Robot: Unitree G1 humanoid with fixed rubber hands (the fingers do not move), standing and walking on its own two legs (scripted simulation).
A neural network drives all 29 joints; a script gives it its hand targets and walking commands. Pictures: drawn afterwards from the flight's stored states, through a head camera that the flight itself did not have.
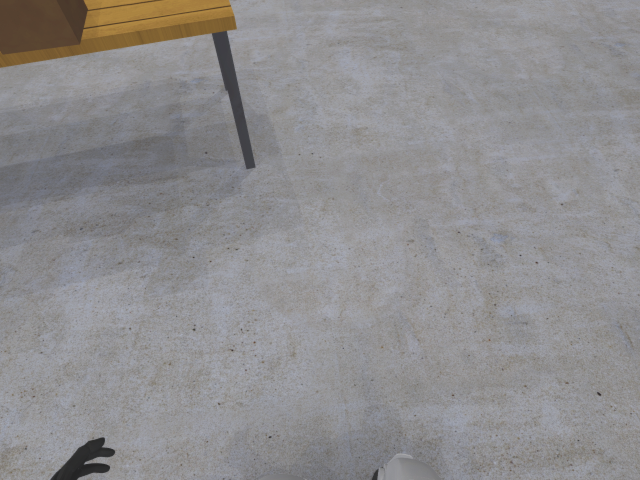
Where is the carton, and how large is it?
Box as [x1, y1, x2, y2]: [0, 0, 87, 54]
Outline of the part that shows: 0,0 0,51 3,54 79,44 87,10 83,0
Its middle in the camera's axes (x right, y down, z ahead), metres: -0.79 -0.67 +1.02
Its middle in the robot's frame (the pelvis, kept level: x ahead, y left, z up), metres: +1.23 +0.82 +0.02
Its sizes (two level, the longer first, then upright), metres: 0.210 0.200 0.250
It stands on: a table, 0.65 m high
